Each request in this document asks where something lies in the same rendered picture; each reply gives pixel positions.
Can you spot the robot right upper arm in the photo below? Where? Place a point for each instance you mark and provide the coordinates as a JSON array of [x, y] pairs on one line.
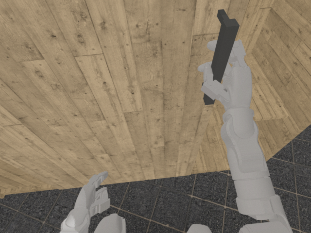
[[266, 227]]

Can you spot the robot right forearm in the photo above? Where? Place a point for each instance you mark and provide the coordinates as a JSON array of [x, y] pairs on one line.
[[255, 193]]

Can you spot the handle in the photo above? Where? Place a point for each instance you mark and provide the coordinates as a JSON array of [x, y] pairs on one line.
[[226, 38]]

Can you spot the left robot hand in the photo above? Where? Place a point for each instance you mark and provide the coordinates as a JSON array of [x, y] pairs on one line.
[[89, 198]]

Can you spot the wardrobe door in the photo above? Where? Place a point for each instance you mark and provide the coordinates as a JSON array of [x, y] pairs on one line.
[[88, 86], [12, 177]]

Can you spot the left robot thigh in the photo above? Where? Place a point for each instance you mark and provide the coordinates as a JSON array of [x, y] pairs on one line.
[[111, 224]]

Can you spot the right robot hand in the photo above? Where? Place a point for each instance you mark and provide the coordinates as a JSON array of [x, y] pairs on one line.
[[237, 80]]

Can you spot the robot left forearm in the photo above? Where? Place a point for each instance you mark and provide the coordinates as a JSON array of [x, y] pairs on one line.
[[77, 221]]

